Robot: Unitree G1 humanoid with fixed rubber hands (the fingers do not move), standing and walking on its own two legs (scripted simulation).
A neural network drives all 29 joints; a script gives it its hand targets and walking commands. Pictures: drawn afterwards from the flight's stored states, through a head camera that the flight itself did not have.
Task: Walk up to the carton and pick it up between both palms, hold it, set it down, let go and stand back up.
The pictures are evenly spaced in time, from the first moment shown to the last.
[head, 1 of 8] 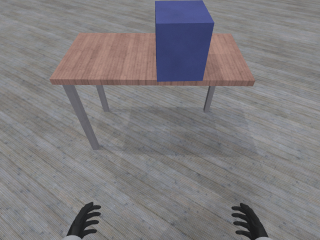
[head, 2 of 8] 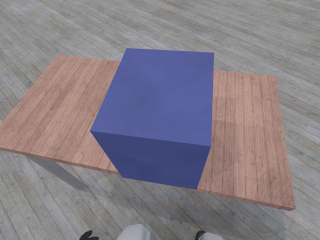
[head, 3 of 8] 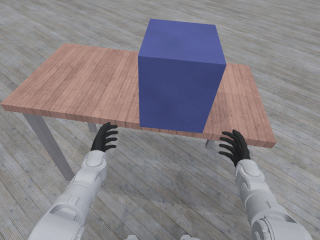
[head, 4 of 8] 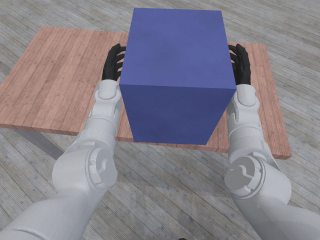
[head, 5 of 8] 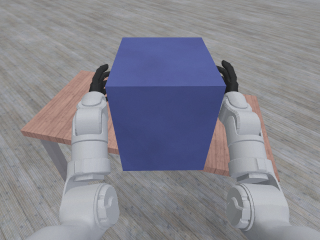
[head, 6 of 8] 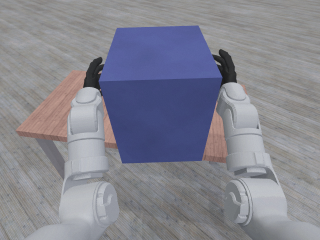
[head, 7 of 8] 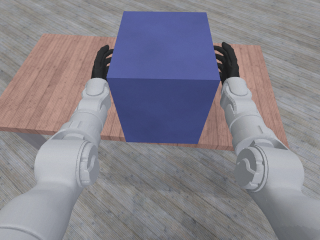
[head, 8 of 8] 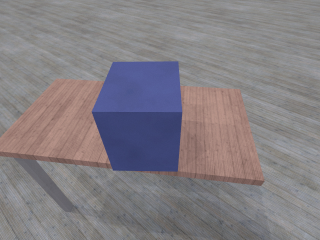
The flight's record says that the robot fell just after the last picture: no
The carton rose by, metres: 0.15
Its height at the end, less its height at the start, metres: +0.00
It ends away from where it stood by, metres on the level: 0.03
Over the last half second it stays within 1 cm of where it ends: yes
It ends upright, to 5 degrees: yes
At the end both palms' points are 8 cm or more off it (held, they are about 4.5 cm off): yes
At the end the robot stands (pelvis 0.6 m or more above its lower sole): yes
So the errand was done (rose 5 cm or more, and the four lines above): yes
